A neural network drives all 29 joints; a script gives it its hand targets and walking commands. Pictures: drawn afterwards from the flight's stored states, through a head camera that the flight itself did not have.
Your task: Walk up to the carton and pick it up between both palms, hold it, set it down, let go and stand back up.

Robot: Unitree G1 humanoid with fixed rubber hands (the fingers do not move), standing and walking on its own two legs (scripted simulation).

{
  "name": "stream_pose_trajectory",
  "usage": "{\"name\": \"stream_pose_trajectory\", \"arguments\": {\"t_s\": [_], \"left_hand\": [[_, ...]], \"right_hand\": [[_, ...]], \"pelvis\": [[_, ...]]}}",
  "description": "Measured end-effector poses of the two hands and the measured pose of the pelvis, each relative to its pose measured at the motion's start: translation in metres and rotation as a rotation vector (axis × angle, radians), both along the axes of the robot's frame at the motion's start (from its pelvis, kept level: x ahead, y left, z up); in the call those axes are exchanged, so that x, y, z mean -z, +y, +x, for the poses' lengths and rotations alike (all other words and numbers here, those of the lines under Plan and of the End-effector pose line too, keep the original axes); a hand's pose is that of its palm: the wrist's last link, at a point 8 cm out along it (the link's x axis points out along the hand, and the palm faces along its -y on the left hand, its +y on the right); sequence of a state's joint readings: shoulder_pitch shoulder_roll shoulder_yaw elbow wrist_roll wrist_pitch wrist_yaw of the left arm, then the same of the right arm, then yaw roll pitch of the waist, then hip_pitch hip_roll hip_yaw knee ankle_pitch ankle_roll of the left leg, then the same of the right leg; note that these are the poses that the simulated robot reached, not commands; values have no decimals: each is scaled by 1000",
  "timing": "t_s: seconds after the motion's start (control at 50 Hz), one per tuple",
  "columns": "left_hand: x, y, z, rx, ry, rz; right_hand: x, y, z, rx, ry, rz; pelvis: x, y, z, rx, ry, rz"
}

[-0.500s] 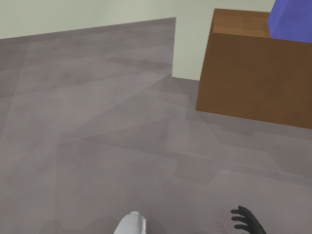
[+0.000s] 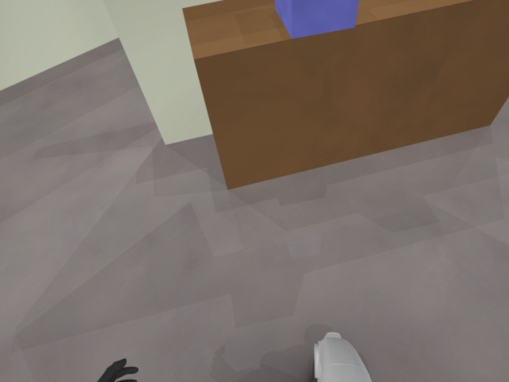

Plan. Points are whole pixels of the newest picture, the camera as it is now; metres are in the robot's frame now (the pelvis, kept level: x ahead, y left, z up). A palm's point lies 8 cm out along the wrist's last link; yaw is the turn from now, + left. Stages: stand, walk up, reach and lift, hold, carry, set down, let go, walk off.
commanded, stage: walk up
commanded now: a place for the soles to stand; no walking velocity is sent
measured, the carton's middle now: out of the picture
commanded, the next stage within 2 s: none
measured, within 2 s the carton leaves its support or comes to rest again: neither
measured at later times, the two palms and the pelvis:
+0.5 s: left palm (154, 333) +0.23 +0.23 -0.16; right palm (393, 258) +0.33 -0.24 -0.10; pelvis +0.23 +0.00 -0.02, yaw -5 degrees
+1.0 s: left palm (216, 180) +0.58 +0.12 -0.11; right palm (418, 267) +0.34 -0.31 -0.16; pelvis +0.41 -0.07 -0.02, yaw -13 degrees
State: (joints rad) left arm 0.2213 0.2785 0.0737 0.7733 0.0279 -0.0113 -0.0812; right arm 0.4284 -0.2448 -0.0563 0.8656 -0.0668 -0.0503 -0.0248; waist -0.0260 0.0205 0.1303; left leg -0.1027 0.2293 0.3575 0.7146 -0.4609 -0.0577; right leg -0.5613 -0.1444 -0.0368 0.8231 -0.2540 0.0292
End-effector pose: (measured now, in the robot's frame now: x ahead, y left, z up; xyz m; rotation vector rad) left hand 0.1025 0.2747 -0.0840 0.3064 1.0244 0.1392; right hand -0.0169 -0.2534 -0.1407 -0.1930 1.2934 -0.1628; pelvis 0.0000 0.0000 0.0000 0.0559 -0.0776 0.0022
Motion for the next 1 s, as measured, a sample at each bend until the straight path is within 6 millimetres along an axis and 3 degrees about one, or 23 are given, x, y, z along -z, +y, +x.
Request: {"name": "stream_pose_trajectory", "arguments": {"t_s": [0.06, 0.12, 0.18, 0.26, 0.4, 0.48, 0.56, 0.66, 0.74, 0.82, 0.9, 1.0], "left_hand": [[5, -22, 48, 35, -70, 28], [16, -46, 74, 17, -63, 5], [22, -68, 87, 13, -30, -35], [27, -87, 96, -2, -5, -107], [48, -67, 106, -75, 93, -146], [73, -46, 124, -57, 197, -155], [78, -29, 167, 14, 254, -128], [57, -25, 256, 101, 169, -80], [33, -47, 334, 162, 66, -70], [13, -87, 403, 239, -26, -75], [15, -126, 455, 285, -105, -57], [25, -155, 473, 224, -75, -78]], "right_hand": [[22, -19, 22, 12, 42, 24], [31, -30, 63, 15, 12, 42], [22, -33, 117, -6, -86, 36], [-5, -24, 189, -61, -206, 28], [-43, -1, 299, -131, -344, 6], [-47, 11, 345, -84, -441, -28], [-39, 18, 349, 46, -426, -37], [-30, 21, 320, 162, -272, -25], [-23, 18, 295, 225, -130, 1], [-11, 4, 287, 268, -23, 40], [15, -23, 301, 273, 41, 71], [23, -57, 357, 235, 15, 61]], "pelvis": [[16, -16, 34, 39, 17, -13], [23, -22, 58, 63, 20, -47], [18, -24, 82, 64, 26, -75], [7, -26, 116, 51, 31, -93], [1, -17, 181, 56, 29, -104], [14, -3, 223, 76, 10, -66], [17, 1, 254, 124, -3, -58], [5, -7, 287, 177, -21, -37], [-3, -17, 316, 204, -26, -24], [-4, -34, 349, 234, -19, -13], [14, -59, 384, 253, -2, -13], [19, -72, 411, 238, 0, -56]]}}
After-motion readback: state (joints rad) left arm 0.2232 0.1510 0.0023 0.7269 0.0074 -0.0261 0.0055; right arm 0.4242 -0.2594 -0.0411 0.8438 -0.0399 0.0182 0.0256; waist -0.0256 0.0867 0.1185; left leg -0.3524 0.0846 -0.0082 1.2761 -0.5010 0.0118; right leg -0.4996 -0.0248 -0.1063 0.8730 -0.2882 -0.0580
